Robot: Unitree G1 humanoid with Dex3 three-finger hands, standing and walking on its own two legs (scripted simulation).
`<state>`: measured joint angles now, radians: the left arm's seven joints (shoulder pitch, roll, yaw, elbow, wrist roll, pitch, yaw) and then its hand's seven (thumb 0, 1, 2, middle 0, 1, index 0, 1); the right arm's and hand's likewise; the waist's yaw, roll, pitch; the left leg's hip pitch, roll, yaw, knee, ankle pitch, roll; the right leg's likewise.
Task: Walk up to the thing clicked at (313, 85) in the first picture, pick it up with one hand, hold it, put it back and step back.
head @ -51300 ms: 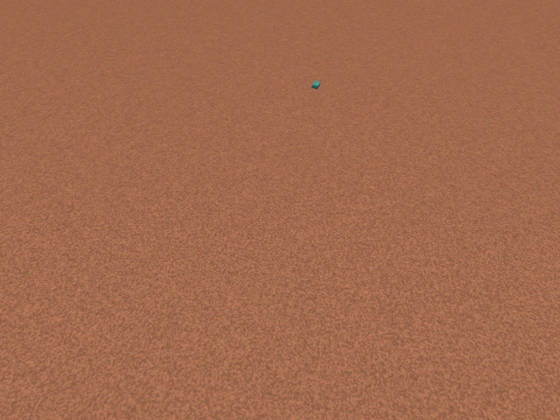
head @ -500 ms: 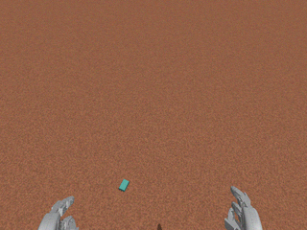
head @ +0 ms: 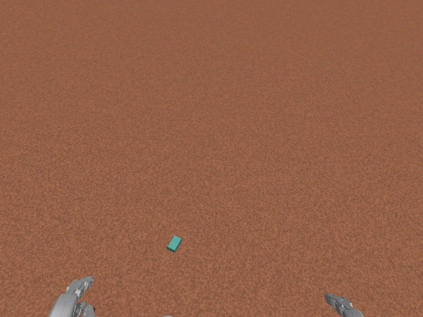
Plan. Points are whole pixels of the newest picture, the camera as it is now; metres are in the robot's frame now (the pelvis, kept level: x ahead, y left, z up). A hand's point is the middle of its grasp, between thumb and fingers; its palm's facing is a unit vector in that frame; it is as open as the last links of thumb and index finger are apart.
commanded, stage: stand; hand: left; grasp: from above
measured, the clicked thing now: (174, 243) +0.54 +0.15 -0.72
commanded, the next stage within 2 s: none
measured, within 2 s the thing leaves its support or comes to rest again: neither
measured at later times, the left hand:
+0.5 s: hand out of the picture +0.06 +0.24 -0.12, palm faces +0.03 -0.95 -0.32, open 7.4 cm
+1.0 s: hand out of the picture +0.05 +0.23 -0.11, palm faces +0.01 -0.94 -0.34, open 7.4 cm
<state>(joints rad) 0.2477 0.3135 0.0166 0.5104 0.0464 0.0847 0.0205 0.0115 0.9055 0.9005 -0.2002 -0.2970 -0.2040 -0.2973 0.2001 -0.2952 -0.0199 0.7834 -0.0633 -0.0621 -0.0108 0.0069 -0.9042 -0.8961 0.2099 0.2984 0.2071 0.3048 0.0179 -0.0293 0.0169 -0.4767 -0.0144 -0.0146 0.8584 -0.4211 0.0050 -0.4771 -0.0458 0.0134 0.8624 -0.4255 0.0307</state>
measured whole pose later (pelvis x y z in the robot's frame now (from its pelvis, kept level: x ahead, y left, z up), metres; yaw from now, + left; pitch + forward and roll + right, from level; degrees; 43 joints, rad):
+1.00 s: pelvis +0.00 -0.01 +0.05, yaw +0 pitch -4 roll +0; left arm 0.16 0.30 0.03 1.14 0.02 -0.01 0.02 0.01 0.91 0.90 -0.20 -0.30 -0.20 -0.30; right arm 0.15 -0.33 -0.03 1.13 -0.02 -0.01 -0.01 0.00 -0.91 -0.90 0.21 0.30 0.20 0.30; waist 0.00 0.02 0.07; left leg -0.12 0.01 -0.03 0.37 -0.18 -0.02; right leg -0.12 -0.02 -0.01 0.37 -0.18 0.02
